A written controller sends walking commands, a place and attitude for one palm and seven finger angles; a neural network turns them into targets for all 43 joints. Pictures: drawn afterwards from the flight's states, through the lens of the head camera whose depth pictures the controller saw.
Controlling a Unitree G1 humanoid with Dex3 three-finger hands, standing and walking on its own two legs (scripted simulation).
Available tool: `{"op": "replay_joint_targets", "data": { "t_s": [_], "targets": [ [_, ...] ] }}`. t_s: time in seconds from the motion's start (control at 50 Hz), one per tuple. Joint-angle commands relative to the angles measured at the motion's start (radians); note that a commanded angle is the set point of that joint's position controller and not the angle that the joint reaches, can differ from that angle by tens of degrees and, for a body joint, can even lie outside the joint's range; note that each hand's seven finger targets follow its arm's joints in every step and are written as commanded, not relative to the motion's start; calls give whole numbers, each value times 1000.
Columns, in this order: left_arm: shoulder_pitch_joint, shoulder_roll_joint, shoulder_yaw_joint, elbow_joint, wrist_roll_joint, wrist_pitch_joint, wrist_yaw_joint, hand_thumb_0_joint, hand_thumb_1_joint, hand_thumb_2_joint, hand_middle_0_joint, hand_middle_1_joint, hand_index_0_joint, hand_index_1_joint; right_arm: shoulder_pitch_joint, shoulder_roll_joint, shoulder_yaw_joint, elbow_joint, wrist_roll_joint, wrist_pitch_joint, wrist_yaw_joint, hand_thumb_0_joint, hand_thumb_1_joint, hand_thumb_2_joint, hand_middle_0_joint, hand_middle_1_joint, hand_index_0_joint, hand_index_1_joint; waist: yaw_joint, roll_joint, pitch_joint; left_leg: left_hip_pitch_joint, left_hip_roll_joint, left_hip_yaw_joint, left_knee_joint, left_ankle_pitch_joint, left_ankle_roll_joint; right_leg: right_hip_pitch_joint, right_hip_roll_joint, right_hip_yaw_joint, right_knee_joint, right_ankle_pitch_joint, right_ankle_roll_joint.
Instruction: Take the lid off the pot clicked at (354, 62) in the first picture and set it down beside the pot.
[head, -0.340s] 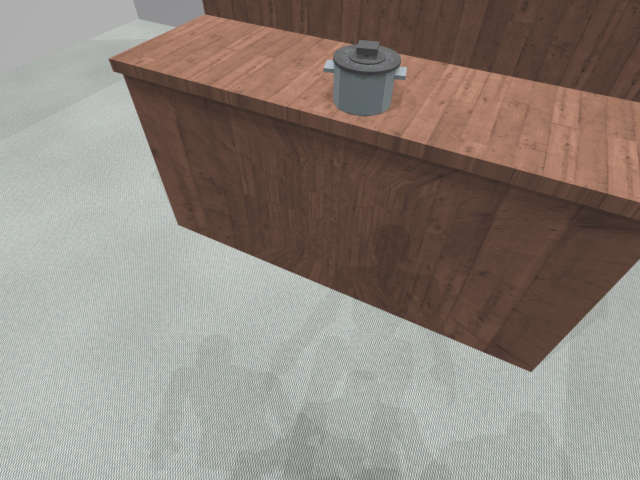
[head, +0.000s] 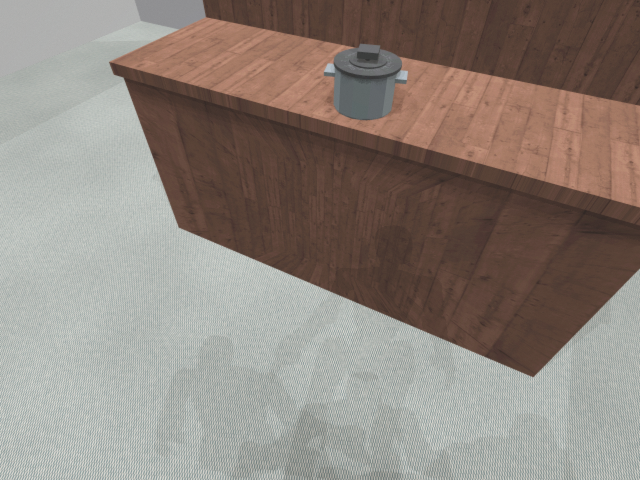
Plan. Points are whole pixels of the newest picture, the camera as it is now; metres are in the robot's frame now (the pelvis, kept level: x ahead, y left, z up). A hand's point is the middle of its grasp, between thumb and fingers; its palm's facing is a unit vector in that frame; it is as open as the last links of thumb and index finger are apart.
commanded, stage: look at it before walking up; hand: left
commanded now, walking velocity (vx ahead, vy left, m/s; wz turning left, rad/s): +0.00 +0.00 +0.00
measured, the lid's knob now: (368, 51) +1.01 -0.06 +0.11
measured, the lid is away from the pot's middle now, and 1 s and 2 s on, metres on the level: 0.00 0.00 0.00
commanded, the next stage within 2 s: walk to a spot facing it in 0.40 s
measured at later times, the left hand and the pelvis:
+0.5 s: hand out of the picture +0.06 +0.23 -0.16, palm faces -0.01 -0.95 -0.31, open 7.4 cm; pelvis +0.01 -0.01 +0.00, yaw +0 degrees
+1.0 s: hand out of the picture +0.03 +0.22 -0.17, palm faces +0.21 -0.95 -0.23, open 7.4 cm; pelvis +0.01 +0.01 -0.01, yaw +13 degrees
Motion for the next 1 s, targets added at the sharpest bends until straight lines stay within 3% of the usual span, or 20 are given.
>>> {"op": "replay_joint_targets", "data": {
  "t_s": [0.0, 0.14, 0.5, 0.52, 0.56, 0.62, 0.66, 0.68, 0.72, 0.74, 0.76, 0.78, 0.8, 0.82, 0.84, 0.86, 0.88, 0.92, 0.94, 0.98],
  "targets": [
    [-4, 192, 38, -49, 1, -20, 8, 0, 900, 900, -200, -300, -200, -300, -12, -180, -35, -51, 1, -19, -12, 0, -900, -900, 200, 300, 200, 300, 2, -12, -26, 14, 98, -94, -69, 71, 35, -17, -112, 116, -95, 34, -20],
    [-7, 195, 38, -50, -1, -19, 7, 0, 900, 900, -200, -300, -200, -300, -14, -179, -30, -48, 2, -18, -13, 0, -900, -900, 200, 300, 200, 300, 2, -2, -39, 27, 101, -93, -69, 110, 33, 6, -112, 107, -90, 83, -21],
    [7, 181, 38, -38, -2, -16, 8, 0, 900, 900, -200, -300, -200, -300, 6, -167, -25, -30, 2, -13, -14, 0, -900, -900, 200, 300, 200, 300, 4, -10, -6, 16, 96, -85, -75, 82, 31, 1, -112, 104, -104, 50, -18],
    [5, 180, 41, -44, -2, -13, 10, 0, 900, 900, -200, -300, -200, -300, 10, -164, -26, -34, 1, -10, -13, 0, -900, -900, 200, 300, 200, 300, 5, -6, -3, -2, 95, -87, -63, 95, 31, 4, -113, 97, -87, 52, -16],
    [46, 118, 38, -48, -4, 6, 17, 0, 900, 900, -200, -300, -200, -300, 41, -91, -17, -39, 0, 4, -10, 0, -900, -900, 200, 300, 200, 300, 11, 2, -11, -45, 87, -84, -15, 128, 25, 12, -124, 73, -39, 68, -5],
    [62, 132, 56, -72, -3, 20, 21, 0, 900, 900, -200, -300, -200, -300, 52, -87, -28, -71, -1, 21, -9, 0, -900, -900, 200, 300, 200, 300, 18, -33, -9, -132, 66, -80, 70, 120, 24, 24, -165, 72, -8, 68, -19],
    [69, 149, 72, -103, 0, 26, 23, 0, 900, 900, -200, -300, -200, -300, 63, -83, -42, -101, -1, 31, -9, 0, -900, -900, 200, 300, 200, 300, 20, -97, -22, -169, 40, -47, 176, 75, 19, 15, -235, 102, -19, 64, -60],
    [68, 157, 79, -120, 2, 27, 25, 0, 900, 900, -200, -300, -200, -300, 73, -74, -49, -113, -1, 35, -9, 0, -900, -900, 200, 300, 200, 300, 19, -137, -28, -175, 26, -17, 252, 24, 13, 2, -283, 127, -33, 76, -92],
    [50, 153, 85, -154, 11, 25, 30, 0, 900, 900, -200, -300, -200, -300, 81, -57, -60, -134, -2, 40, -6, 0, -900, -900, 200, 300, 200, 300, 9, -186, -2, -186, 30, 24, 334, -234, -1, -46, -361, 145, -31, 140, -159],
    [37, 148, 86, -165, 14, 28, 30, 0, 900, 900, -200, -300, -200, -300, 91, -47, -64, -140, 1, 40, -2, 0, -900, -900, 200, 300, 200, 300, 0, -168, 2, -161, 40, 28, 293, -236, 0, -65, -364, 116, 8, 185, -158],
    [28, 142, 89, -173, 11, 27, 27, 0, 900, 900, -200, -300, -200, -300, 131, -37, -64, -136, -1, 36, 2, 0, -900, -900, 200, 300, 200, 300, -21, -137, -8, -88, 48, 31, 206, -164, 4, -103, -345, 66, 65, 128, -122],
    [34, 119, 88, -186, 6, 34, 20, 0, 900, 900, -200, -300, -200, -300, 177, -57, -68, -135, -8, 31, 4, 0, -900, -900, 200, 300, 200, 300, -36, -23, -22, -6, 80, -58, 89, -119, 38, -201, -259, -15, 169, -81, -59],
    [29, 65, 81, -211, 4, 42, 9, 0, 900, 900, -200, -300, -200, -300, 219, -135, -87, -142, -22, 29, 6, 0, -900, -900, 200, 300, 200, 300, -60, 223, 11, 0, 233, -380, -70, -263, 131, -351, -84, -123, 376, -376, 23],
    [-49, 54, 76, -246, 14, 43, 10, 0, 900, 900, -200, -300, -200, -300, 284, -170, -97, -138, -25, 24, 2, 0, -900, -900, 200, 300, 200, 300, -99, 284, 43, -33, 335, -634, -239, -503, 221, -439, -16, -64, 603, -432, 34],
    [-87, 65, 76, -266, 20, 35, 3, 0, 900, 900, -200, -300, -200, -300, 287, -168, -100, -141, -15, 20, 0, 0, -900, -900, 200, 300, 200, 300, -80, 179, 82, -64, 329, -668, -258, -609, 253, -503, -55, 25, 700, -350, 19],
    [-64, 56, 81, -262, 19, 22, -7, 0, 900, 900, -200, -300, -200, -300, 235, -146, -96, -158, -13, 13, -5, 0, -900, -900, 200, 300, 200, 300, -44, 105, 78, -80, 294, -616, -246, -611, 240, -519, -63, 52, 737, -264, 22],
    [-25, 54, 82, -247, 19, 15, -15, 0, 900, 900, -200, -300, -200, -300, 185, -127, -91, -173, -11, 3, -9, 0, -900, -900, 200, 300, 200, 300, -14, 100, 66, -87, 249, -533, -231, -547, 213, -507, -70, 48, 735, -201, 31],
    [20, 45, 84, -231, 15, 10, -25, 0, 900, 900, -200, -300, -200, -300, 171, -108, -88, -178, -6, -14, -14, 0, -900, -900, 200, 300, 200, 300, -2, 121, 15, -80, 187, -413, -206, -434, 190, -454, -70, 22, 687, -144, 47],
    [29, 43, 84, -233, 14, 9, -28, 0, 900, 900, -200, -300, -200, -300, 173, -109, -91, -179, -4, -18, -13, 0, -900, -900, 200, 300, 200, 300, 0, 141, -1, -78, 169, -388, -202, -412, 188, -437, -66, 12, 655, -135, 52],
    [17, 30, 84, -251, 11, 8, -31, 0, 900, 900, -200, -300, -200, -300, 184, -114, -98, -182, -6, -18, -13, 0, -900, -900, 200, 300, 200, 300, -13, 138, -10, -79, 164, -394, -199, -427, 200, -416, -56, -3, 565, -160, 58]
  ]
}}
